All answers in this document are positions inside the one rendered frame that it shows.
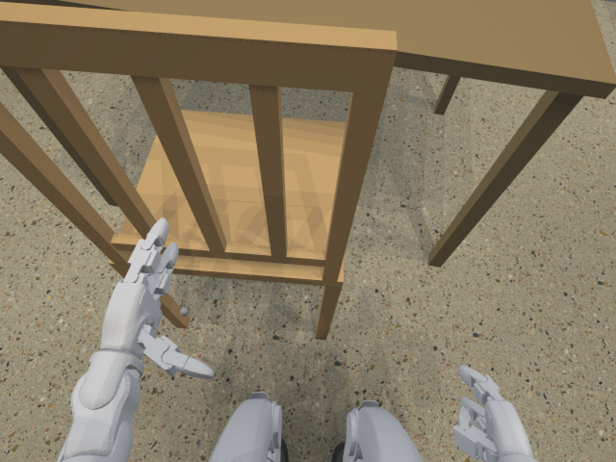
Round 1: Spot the table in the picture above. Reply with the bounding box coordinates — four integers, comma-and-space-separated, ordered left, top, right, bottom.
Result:
0, 0, 616, 268

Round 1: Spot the robot left hand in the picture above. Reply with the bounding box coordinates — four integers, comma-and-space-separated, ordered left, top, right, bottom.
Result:
100, 218, 214, 379

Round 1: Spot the chair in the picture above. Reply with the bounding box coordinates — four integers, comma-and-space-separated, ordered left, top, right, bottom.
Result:
0, 2, 398, 340

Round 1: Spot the left robot forearm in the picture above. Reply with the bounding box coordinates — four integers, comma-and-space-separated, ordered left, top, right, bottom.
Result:
57, 349, 144, 462

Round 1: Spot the robot right hand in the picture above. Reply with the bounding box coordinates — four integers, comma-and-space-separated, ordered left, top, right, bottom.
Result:
453, 365, 533, 462

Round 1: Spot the robot left shin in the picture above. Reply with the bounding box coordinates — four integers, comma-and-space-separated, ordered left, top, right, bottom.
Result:
250, 392, 280, 462

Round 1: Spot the right robot thigh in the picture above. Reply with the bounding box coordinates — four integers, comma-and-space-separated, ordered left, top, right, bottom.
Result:
346, 407, 423, 462

